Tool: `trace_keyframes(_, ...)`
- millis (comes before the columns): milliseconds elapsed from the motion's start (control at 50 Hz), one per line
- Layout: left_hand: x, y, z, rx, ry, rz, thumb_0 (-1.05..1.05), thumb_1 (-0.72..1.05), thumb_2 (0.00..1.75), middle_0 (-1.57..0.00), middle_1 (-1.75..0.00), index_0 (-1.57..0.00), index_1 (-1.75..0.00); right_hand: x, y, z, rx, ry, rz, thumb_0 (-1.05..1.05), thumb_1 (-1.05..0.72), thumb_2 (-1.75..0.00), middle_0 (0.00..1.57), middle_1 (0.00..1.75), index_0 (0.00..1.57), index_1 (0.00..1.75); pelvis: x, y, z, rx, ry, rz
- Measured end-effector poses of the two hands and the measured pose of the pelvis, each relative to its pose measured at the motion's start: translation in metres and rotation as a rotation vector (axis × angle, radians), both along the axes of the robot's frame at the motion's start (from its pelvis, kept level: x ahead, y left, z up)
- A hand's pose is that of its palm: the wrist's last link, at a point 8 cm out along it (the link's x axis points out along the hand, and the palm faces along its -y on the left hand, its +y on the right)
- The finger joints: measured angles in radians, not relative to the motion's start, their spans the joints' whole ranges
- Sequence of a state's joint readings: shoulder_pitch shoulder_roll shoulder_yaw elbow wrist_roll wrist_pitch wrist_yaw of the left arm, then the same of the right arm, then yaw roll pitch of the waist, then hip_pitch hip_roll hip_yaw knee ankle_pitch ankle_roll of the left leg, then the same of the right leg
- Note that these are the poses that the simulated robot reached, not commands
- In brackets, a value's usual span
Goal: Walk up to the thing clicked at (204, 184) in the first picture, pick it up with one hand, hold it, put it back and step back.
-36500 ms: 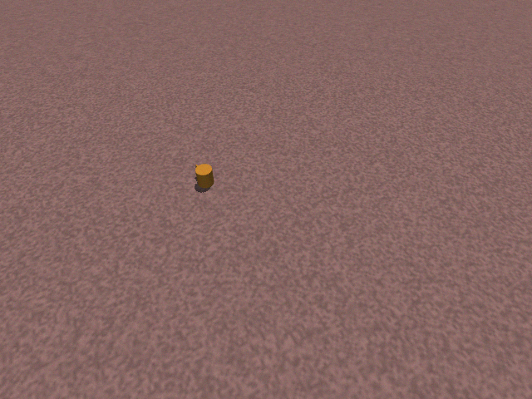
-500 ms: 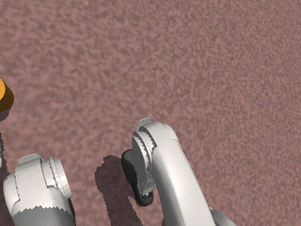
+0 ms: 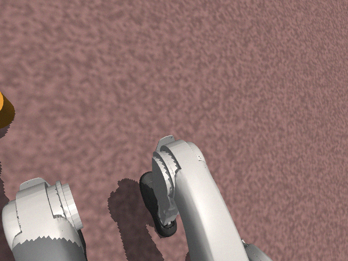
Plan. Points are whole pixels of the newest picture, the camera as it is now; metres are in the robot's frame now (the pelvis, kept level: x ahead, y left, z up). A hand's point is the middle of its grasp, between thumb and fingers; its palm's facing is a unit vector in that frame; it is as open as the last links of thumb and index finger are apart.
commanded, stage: close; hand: left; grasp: from above
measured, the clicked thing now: out of the picture +0.50 +0.27 -0.27
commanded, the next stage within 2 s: settle in 0.04 s
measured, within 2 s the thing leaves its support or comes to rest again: leaves its support in 0.56 s
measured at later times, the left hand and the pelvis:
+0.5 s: hand out of the picture +0.48 +0.26 -0.22, palm faces -0.43 -0.11 -0.90, open 11.6 cm; pelvis +0.00 +0.00 +0.00, yaw +0 degrees
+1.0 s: hand out of the picture +0.47 +0.28 -0.13, palm faces -0.47 -0.09 -0.88, open 11.4 cm; pelvis +0.00 -0.01 +0.03, yaw +5 degrees
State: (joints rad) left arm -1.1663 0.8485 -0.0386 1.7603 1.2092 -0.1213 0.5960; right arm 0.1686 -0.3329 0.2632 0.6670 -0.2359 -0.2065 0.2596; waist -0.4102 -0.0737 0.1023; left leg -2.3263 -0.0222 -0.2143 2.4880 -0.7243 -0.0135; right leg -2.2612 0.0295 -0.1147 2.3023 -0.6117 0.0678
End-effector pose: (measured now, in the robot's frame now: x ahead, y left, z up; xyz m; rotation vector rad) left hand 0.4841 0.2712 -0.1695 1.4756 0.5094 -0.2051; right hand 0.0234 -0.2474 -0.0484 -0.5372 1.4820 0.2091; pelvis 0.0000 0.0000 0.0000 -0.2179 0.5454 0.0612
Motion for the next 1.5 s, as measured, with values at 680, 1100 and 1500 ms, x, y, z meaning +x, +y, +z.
trace_keyframes(680,0.005,0.006,0.045,0.012,-0.090,0.006,0.01,-0.25,0.82,-0.41,-1.01,-0.42,-0.99,0.008,-0.008,-0.007,-0.005,-0.026,-0.109,0.00,-0.93,-0.91,0.20,0.30,0.20,0.30,0.007,-0.001,0.006,0.016,0.053,0.011)
trace_keyframes(1100,-0.007,0.003,0.107,-0.005,0.016,-0.033,0.02,-0.17,0.79,-0.62,-1.03,-0.40,-0.91,0.025,-0.038,-0.005,-0.084,-0.062,-0.174,0.00,-0.93,-0.91,0.20,0.30,0.20,0.30,-0.003,-0.010,0.029,0.076,0.058,0.046)
trace_keyframes(1500,-0.021,0.019,0.166,0.005,0.045,0.029,0.01,-0.14,0.77,-0.60,-1.03,-0.39,-0.91,0.044,-0.027,0.010,-0.059,-0.106,-0.234,0.00,-0.93,-0.91,0.20,0.30,0.20,0.30,0.000,-0.007,0.063,0.093,0.092,0.056)
